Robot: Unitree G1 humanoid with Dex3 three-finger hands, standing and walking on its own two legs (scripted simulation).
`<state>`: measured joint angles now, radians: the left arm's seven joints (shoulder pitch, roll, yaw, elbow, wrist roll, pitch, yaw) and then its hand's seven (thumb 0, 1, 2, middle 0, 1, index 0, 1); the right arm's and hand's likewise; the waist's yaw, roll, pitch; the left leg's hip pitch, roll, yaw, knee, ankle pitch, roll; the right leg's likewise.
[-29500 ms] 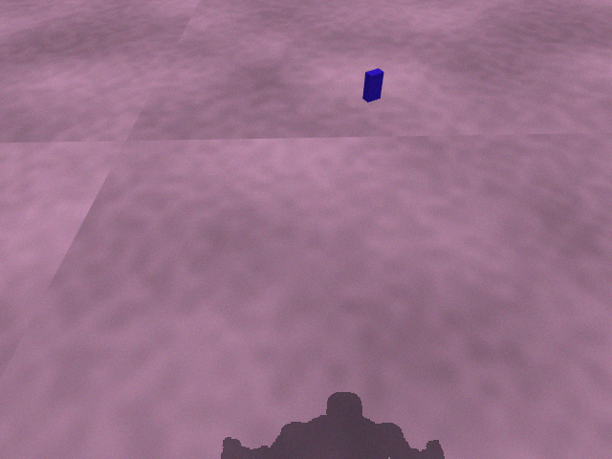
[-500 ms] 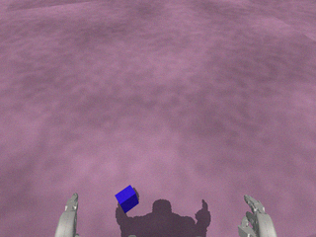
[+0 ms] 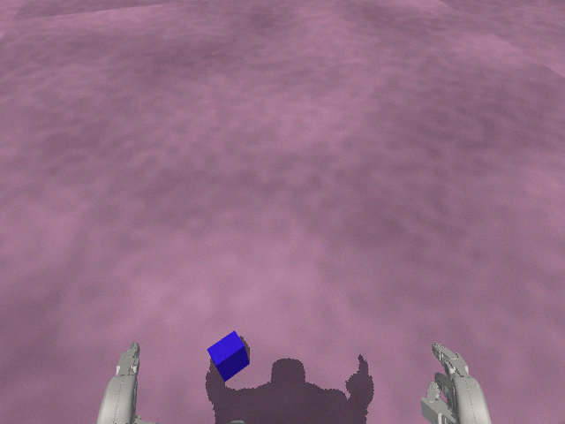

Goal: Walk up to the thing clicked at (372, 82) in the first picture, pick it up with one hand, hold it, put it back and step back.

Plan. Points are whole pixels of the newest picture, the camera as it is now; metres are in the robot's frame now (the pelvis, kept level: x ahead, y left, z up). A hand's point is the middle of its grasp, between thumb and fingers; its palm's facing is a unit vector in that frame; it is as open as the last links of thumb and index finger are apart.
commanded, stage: home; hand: left
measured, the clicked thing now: (229, 357) +0.42 +0.19 -0.64
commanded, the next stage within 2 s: stand in 0.48 s
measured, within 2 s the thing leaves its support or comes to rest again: neither
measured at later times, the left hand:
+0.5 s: hand (166, 404) +0.17 +0.18 -0.05, palm faces +0.11 -0.95 -0.29, open 17.7 cm
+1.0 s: hand (159, 417) +0.16 +0.20 -0.08, palm faces -0.01 -0.94 -0.34, open 10.3 cm
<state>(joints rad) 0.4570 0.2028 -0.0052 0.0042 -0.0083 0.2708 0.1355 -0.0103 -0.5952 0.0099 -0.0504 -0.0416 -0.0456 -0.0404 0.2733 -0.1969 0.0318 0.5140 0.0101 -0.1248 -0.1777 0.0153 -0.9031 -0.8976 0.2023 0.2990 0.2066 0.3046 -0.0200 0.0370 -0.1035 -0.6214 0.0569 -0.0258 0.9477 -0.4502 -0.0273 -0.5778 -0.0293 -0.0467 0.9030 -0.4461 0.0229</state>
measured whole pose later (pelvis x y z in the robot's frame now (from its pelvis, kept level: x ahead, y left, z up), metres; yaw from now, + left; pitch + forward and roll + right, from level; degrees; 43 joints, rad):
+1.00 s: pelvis -0.01 +0.00 +0.01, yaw +0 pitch +3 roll +0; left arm 0.30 0.27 -0.02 0.34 0.07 0.09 0.05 0.00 0.40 0.78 -0.20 -0.28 -0.20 -0.28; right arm 0.19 -0.25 0.02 0.70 -0.08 -0.05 -0.07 0.01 -0.90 -0.90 0.20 0.30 0.21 0.30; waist 0.01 0.00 -0.02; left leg -0.52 0.04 -0.01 0.89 -0.42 -0.02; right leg -0.50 -0.05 -0.03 0.88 -0.44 0.02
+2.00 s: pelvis -0.02 +0.00 +0.06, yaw +0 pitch -4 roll +0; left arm 0.15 0.33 0.01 1.17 0.03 -0.01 0.01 0.01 0.90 0.90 -0.21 -0.30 -0.20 -0.30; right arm 0.15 -0.33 -0.01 1.14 -0.02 0.01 0.00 0.01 -0.91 -0.90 0.20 0.30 0.21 0.30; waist 0.00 0.02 0.06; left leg -0.15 0.02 0.01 0.37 -0.16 -0.01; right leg -0.13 -0.05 -0.04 0.37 -0.17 0.04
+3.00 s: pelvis +0.01 +0.01 +0.06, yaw -1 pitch -2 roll +0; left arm 0.10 0.33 0.02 1.15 0.02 -0.01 0.00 0.01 0.90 0.90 -0.21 -0.30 -0.20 -0.29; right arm 0.10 -0.34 -0.01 1.14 -0.02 0.00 0.01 0.01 -0.91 -0.90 0.20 0.30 0.21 0.30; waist 0.00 0.01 0.05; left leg -0.11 0.02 0.02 0.32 -0.18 -0.02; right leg -0.09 -0.05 -0.02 0.32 -0.18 0.04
